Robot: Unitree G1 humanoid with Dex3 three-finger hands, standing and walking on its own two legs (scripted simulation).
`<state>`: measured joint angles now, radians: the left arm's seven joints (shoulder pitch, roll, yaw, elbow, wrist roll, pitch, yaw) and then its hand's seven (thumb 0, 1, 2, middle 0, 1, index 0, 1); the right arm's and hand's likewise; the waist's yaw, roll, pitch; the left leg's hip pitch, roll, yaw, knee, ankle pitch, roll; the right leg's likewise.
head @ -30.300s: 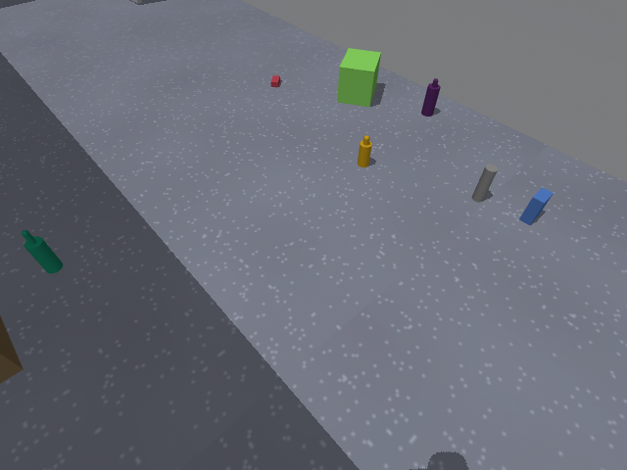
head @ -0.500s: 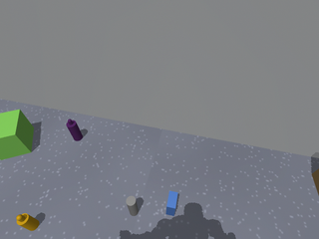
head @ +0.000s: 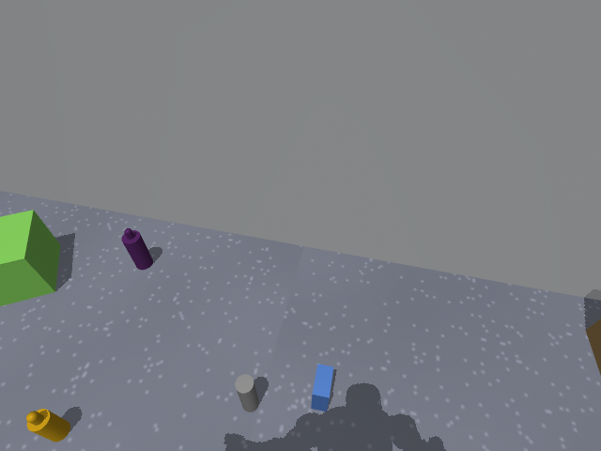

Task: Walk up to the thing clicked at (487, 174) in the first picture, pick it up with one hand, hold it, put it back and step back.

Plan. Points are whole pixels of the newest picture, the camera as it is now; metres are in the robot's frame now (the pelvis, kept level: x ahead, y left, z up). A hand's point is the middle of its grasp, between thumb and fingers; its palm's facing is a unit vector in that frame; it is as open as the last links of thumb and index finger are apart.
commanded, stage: stand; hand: left
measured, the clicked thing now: (247, 394) +0.41 +0.17 -0.69
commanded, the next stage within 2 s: step back in 0.02 s
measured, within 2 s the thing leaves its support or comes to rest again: neither
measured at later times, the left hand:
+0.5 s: hand out of the picture +0.07 +0.30 -0.18, palm faces -0.04 -0.93 -0.36, open 7.4 cm
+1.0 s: hand out of the picture -0.06 +0.30 -0.15, palm faces -0.03 -0.91 -0.42, open 7.4 cm
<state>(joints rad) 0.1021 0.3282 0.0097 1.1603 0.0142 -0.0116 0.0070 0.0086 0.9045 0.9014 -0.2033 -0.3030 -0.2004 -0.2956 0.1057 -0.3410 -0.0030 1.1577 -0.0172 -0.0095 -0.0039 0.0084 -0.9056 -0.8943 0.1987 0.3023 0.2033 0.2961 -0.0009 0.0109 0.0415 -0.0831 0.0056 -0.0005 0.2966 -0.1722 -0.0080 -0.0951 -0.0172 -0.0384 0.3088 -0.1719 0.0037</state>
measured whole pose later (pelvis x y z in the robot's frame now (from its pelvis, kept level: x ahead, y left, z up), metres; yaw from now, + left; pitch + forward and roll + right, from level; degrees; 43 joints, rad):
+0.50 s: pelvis -0.08 +0.05 -0.02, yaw +0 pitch -1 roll -1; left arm 0.03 0.39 0.06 0.90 0.00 0.07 0.03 0.01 0.91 0.90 -0.20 -0.30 -0.20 -0.30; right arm 0.14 -0.36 -0.05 0.94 -0.03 0.04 -0.01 0.01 -0.90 -0.89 0.20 0.30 0.21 0.30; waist -0.03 -0.03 0.20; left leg -0.30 -0.03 0.00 0.58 -0.28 0.06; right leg -0.46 0.12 0.14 1.15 -0.52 -0.01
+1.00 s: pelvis -0.19 +0.04 -0.02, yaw -1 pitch -1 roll +1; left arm 0.12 0.34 0.07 0.79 0.04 0.04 0.02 0.01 0.90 0.90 -0.21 -0.30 -0.20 -0.30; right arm 0.15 -0.42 -0.05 0.89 0.00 0.04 -0.03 0.01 -0.91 -0.89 0.20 0.30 0.20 0.30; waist 0.00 0.03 0.17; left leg -0.37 -0.09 -0.12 0.98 -0.50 -0.02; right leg -0.33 0.00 0.03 0.59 -0.25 -0.01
